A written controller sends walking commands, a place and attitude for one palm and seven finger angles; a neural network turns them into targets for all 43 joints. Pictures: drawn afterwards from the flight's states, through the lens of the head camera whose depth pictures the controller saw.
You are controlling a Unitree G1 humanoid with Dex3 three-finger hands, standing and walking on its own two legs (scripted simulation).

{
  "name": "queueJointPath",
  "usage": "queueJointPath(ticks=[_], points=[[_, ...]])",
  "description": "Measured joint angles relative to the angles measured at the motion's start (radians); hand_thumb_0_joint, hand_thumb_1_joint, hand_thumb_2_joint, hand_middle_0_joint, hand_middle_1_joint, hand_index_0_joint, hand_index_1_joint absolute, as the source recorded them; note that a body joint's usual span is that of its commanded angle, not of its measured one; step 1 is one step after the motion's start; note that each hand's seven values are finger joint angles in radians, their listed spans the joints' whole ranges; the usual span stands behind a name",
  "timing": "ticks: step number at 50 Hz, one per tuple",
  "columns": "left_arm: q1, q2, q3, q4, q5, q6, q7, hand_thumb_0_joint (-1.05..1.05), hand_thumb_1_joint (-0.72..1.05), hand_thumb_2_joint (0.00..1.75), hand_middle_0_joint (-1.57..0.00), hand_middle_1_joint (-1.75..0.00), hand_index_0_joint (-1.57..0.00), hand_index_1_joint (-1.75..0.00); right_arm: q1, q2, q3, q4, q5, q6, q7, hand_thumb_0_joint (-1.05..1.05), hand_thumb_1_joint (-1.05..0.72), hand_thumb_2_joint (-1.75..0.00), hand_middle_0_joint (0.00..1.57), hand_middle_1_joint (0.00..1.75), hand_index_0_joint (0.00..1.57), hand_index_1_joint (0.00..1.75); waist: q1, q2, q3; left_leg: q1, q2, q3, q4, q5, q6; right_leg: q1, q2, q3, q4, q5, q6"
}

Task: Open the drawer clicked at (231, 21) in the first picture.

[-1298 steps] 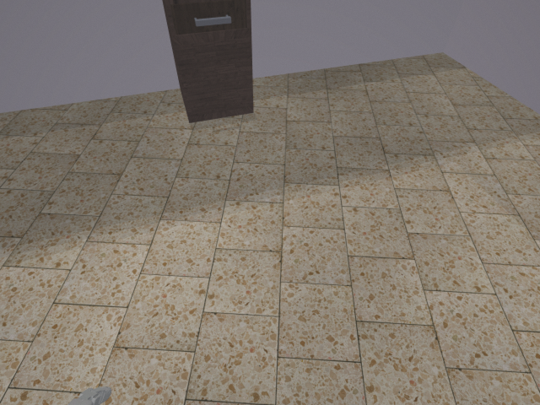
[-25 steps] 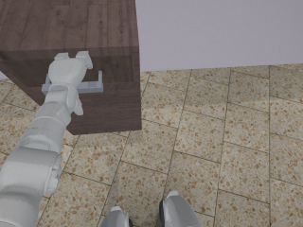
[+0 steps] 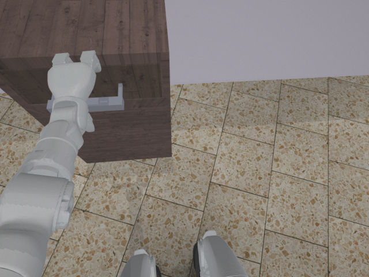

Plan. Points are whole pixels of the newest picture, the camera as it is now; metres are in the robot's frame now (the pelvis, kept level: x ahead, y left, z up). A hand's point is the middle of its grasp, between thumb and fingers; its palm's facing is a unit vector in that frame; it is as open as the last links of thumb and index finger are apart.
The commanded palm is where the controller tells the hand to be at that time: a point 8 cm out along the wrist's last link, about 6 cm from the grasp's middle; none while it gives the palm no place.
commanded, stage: re-aim the fingers above the handle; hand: left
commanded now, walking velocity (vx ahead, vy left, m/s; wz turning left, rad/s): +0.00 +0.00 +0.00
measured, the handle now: (87, 97) +0.57 +0.19 -0.07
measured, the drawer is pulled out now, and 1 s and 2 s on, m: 0.00 0.00 0.00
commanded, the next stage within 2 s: lower the fingers behind the handle in 1.90 s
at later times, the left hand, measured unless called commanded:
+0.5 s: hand (68, 104) +0.52 +0.21 -0.01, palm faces -0.06 +0.05 -1.00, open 13.8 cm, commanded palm +0.50 +0.18 +0.04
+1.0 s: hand (75, 122) +0.48 +0.20 -0.03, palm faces -0.22 -0.04 -0.97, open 13.8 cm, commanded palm +0.47 +0.19 +0.04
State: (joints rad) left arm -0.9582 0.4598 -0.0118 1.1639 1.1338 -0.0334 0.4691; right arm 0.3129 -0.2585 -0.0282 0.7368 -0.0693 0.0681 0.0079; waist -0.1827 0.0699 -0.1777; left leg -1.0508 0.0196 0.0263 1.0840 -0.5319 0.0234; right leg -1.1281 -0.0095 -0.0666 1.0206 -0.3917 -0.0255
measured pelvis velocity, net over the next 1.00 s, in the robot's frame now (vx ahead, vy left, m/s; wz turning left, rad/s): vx -0.01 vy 0.00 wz -0.03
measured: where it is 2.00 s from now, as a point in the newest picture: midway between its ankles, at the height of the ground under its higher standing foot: outside the picture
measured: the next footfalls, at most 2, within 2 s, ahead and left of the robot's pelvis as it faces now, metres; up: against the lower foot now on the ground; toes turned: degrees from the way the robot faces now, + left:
none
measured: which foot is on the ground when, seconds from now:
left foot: down 0.00-1.00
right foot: down 0.00-1.00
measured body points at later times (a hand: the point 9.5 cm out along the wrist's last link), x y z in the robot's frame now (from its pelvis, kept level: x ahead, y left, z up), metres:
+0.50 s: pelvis -0.01 +0.01 +0.00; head +0.15 +0.00 +0.42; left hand +0.51 +0.20 +0.04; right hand -0.01 -0.27 -0.14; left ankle -0.03 +0.10 -0.65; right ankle +0.04 -0.11 -0.65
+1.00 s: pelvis -0.01 +0.00 +0.02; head +0.14 -0.03 +0.44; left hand +0.48 +0.20 +0.03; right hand +0.00 -0.26 -0.13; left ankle -0.03 +0.10 -0.65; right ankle +0.04 -0.11 -0.66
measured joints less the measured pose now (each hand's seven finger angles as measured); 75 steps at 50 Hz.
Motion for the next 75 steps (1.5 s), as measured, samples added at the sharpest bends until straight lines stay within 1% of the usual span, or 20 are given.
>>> queueJointPath(ticks=[3, 7, 12, 17, 22, 27, 32, 36, 39, 42, 45, 48, 50, 53, 57, 60, 64, 67, 71, 75], points=[[-0.008, 0.006, -0.017, 0.019, -0.008, 0.055, -0.006, 0.00, -0.49, 0.30, -0.32, -1.20, -0.33, -1.22, -0.005, -0.003, -0.003, -0.014, 0.010, 0.014, 0.008, 0.01, -0.91, -0.90, 0.20, 0.30, 0.21, 0.30, 0.006, 0.006, 0.012, 0.005, 0.002, 0.009, -0.007, 0.004, 0.003, 0.001, 0.003, 0.009, -0.006, 0.007, 0.003], [0.020, -0.015, -0.038, 0.019, -0.044, 0.085, -0.093, 0.00, -0.49, 0.30, -0.32, -1.20, -0.33, -1.22, -0.001, -0.001, -0.006, -0.025, 0.023, 0.022, 0.006, 0.01, -0.91, -0.90, 0.20, 0.30, 0.21, 0.30, 0.018, 0.012, 0.028, 0.038, 0.001, 0.017, -0.042, 0.020, 0.006, 0.032, 0.004, 0.017, -0.040, 0.023, 0.007], [0.082, -0.027, -0.023, -0.042, -0.058, -0.028, -0.154, 0.00, -0.49, 0.30, -0.32, -1.20, -0.33, -1.21, 0.023, 0.010, -0.004, -0.024, 0.020, 0.002, -0.016, 0.01, -0.91, -0.90, 0.20, 0.30, 0.21, 0.30, 0.019, 0.000, 0.019, 0.060, -0.003, 0.014, -0.061, 0.026, 0.006, 0.055, 0.001, 0.015, -0.056, 0.026, 0.008], [0.070, -0.002, 0.005, -0.075, 0.004, -0.106, -0.059, 0.00, -0.49, 0.30, -0.33, -1.20, -0.33, -1.21, 0.026, 0.005, -0.005, -0.006, 0.001, -0.011, -0.017, 0.01, -0.91, -0.90, 0.20, 0.30, 0.21, 0.30, 0.011, -0.006, -0.001, 0.016, -0.005, 0.002, -0.012, 0.007, 0.004, 0.017, -0.004, 0.004, -0.012, 0.007, 0.005], [0.002, 0.029, 0.008, 0.004, 0.009, 0.010, 0.022, 0.00, -0.49, 0.30, -0.32, -1.20, -0.32, -1.20, -0.001, -0.006, -0.010, 0.001, 0.002, 0.002, 0.007, 0.01, -0.91, -0.90, 0.20, 0.30, 0.21, 0.30, 0.011, 0.000, 0.007, -0.026, -0.004, 0.004, 0.024, -0.002, 0.007, -0.024, -0.004, 0.005, 0.018, 0.003, 0.007], [0.005, 0.005, -0.059, 0.029, -0.050, 0.105, -0.081, 0.00, -0.49, 0.30, -0.32, -1.20, -0.32, -1.20, 0.000, 0.000, -0.022, -0.008, 0.020, 0.008, 0.012, 0.01, -0.91, -0.90, 0.20, 0.30, 0.21, 0.30, 0.026, 0.010, 0.033, 0.001, -0.007, 0.006, -0.013, 0.019, 0.011, 0.006, -0.005, 0.008, -0.023, 0.024, 0.013], [0.070, -0.056, -0.091, -0.076, -0.082, -0.021, -0.177, 0.00, -0.49, 0.30, -0.32, -1.20, -0.32, -1.20, 0.033, 0.020, -0.021, -0.002, 0.016, -0.016, -0.015, 0.01, -0.91, -0.90, 0.20, 0.30, 0.21, 0.30, 0.025, 0.002, 0.016, 0.054, -0.012, -0.003, -0.058, 0.031, 0.008, 0.063, -0.008, -0.001, -0.065, 0.030, 0.013], [0.059, -0.059, -0.038, -0.084, -0.017, -0.110, -0.087, 0.00, -0.49, 0.30, -0.33, -1.20, -0.33, -1.20, 0.032, 0.014, 0.002, 0.006, 0.000, -0.020, -0.022, 0.01, -0.91, -0.90, 0.20, 0.30, 0.21, 0.30, -0.001, -0.005, -0.011, 0.046, -0.009, -0.003, -0.033, 0.013, 0.007, 0.052, -0.005, -0.001, -0.038, 0.013, 0.009], [0.012, -0.028, 0.005, -0.042, 0.019, -0.055, 0.022, 0.00, -0.49, 0.30, -0.33, -1.20, -0.33, -1.20, 0.010, 0.005, 0.010, -0.001, -0.007, -0.007, -0.011, 0.01, -0.91, -0.90, 0.20, 0.30, 0.21, 0.30, -0.015, -0.003, -0.011, 0.011, -0.004, 0.006, 0.004, -0.002, 0.008, 0.011, -0.002, 0.008, 0.001, 0.002, 0.007], [-0.008, -0.027, -0.024, -0.022, 0.040, 0.014, 0.089, 0.00, -0.49, 0.30, -0.37, -1.25, -0.32, -1.21, -0.012, -0.004, 0.009, -0.013, 0.001, 0.014, 0.004, 0.01, -0.91, -0.90, 0.20, 0.30, 0.21, 0.30, -0.003, 0.006, 0.005, -0.006, -0.001, 0.020, 0.016, -0.002, 0.011, -0.014, 0.002, 0.022, 0.015, 0.007, 0.011], [0.003, -0.044, -0.021, 0.011, 0.001, 0.133, 0.040, 0.00, -0.49, 0.30, -0.37, -1.25, -0.31, -1.21, -0.037, -0.007, 0.012, -0.029, 0.021, 0.042, 0.012, 0.01, -0.91, -0.90, 0.20, 0.30, 0.20, 0.30, 0.010, 0.011, 0.030, 0.018, -0.001, 0.041, -0.015, 0.014, 0.013, -0.001, 0.005, 0.043, -0.006, 0.025, 0.015], [0.076, -0.039, 0.012, -0.001, -0.069, 0.168, -0.069, 0.00, -0.49, 0.30, -0.35, -1.24, -0.31, -1.21, -0.045, -0.001, 0.019, -0.050, 0.041, 0.056, -0.002, 0.01, -0.91, -0.90, 0.20, 0.30, 0.21, 0.30, 0.021, 0.010, 0.048, 0.068, -0.001, 0.057, -0.071, 0.038, 0.015, 0.040, 0.008, 0.059, -0.051, 0.048, 0.017], [0.145, -0.030, 0.027, -0.047, -0.098, 0.125, -0.142, 0.00, -0.49, 0.30, -0.35, -1.23, -0.32, -1.21, -0.033, 0.006, 0.016, -0.057, 0.046, 0.046, -0.019, 0.01, -0.91, -0.90, 0.20, 0.30, 0.21, 0.30, 0.033, 0.006, 0.049, 0.100, -0.003, 0.057, -0.104, 0.052, 0.014, 0.071, 0.008, 0.059, -0.079, 0.057, 0.016], [0.220, -0.017, -0.011, -0.123, -0.090, 0.009, -0.187, 0.00, -0.49, 0.30, -0.34, -1.22, -0.32, -1.21, 0.002, 0.015, -0.001, -0.049, 0.044, 0.011, -0.043, 0.01, -0.91, -0.90, 0.20, 0.30, 0.21, 0.30, 0.060, -0.002, 0.036, 0.126, -0.009, 0.035, -0.122, 0.059, 0.009, 0.108, 0.000, 0.038, -0.098, 0.055, 0.011], [0.211, -0.021, -0.073, -0.155, -0.041, -0.123, -0.131, 0.00, -0.49, 0.30, -0.34, -1.21, -0.33, -1.20, 0.021, 0.011, -0.017, -0.009, 0.031, -0.030, -0.052, 0.01, -0.91, -0.90, 0.20, 0.30, 0.21, 0.30, 0.082, -0.018, 0.012, 0.110, -0.019, -0.007, -0.085, 0.046, 0.001, 0.114, -0.014, -0.003, -0.073, 0.031, 0.005], [0.160, -0.025, -0.079, -0.137, -0.007, -0.158, -0.056, 0.00, -0.49, 0.30, -0.33, -1.20, -0.33, -1.20, 0.008, 0.000, -0.026, 0.008, 0.016, -0.042, -0.042, 0.01, -0.90, -0.90, 0.20, 0.30, 0.21, 0.30, 0.073, -0.027, -0.008, 0.061, -0.022, -0.027, -0.031, 0.026, -0.001, 0.076, -0.020, -0.022, -0.030, 0.011, 0.001], [0.081, -0.035, -0.057, -0.055, 0.010, -0.084, 0.035, 0.00, -0.49, 0.30, -0.32, -1.20, -0.32, -1.20, -0.029, -0.012, -0.032, 0.005, 0.004, -0.038, -0.016, 0.01, -0.91, -0.90, 0.20, 0.30, 0.21, 0.30, 0.045, -0.023, -0.014, 0.003, -0.019, -0.029, 0.019, 0.010, -0.002, 0.021, -0.019, -0.024, 0.011, 0.002, 0.001], [0.043, -0.038, -0.047, 0.000, 0.008, 0.015, 0.050, 0.00, -0.49, 0.30, -0.32, -1.20, -0.32, -1.20, -0.050, -0.012, -0.027, -0.011, 0.006, -0.023, 0.000, 0.01, -0.91, -0.90, 0.20, 0.30, 0.20, 0.30, 0.026, -0.015, 0.001, -0.015, -0.014, -0.017, 0.025, 0.011, 0.002, -0.002, -0.013, -0.013, 0.015, 0.008, 0.003], [0.047, -0.038, -0.031, 0.001, -0.020, 0.083, -0.013, 0.00, -0.49, 0.30, -0.32, -1.20, -0.32, -1.20, -0.046, -0.001, -0.013, -0.027, 0.014, -0.002, 0.001, 0.01, -0.91, -0.90, 0.20, 0.30, 0.20, 0.30, 0.016, -0.005, 0.026, 0.003, -0.008, 0.004, -0.004, 0.020, 0.007, 0.006, -0.004, 0.008, -0.009, 0.024, 0.008], [0.095, -0.042, -0.016, -0.063, -0.052, 0.044, -0.090, 0.00, -0.49, 0.30, -0.32, -1.20, -0.32, -1.20, -0.005, 0.016, -0.005, -0.020, 0.020, 0.002, -0.012, 0.01, -0.91, -0.90, 0.20, 0.30, 0.20, 0.30, 0.021, 0.003, 0.026, 0.050, -0.005, 0.017, -0.048, 0.028, 0.009, 0.044, 0.001, 0.021, -0.046, 0.032, 0.011]])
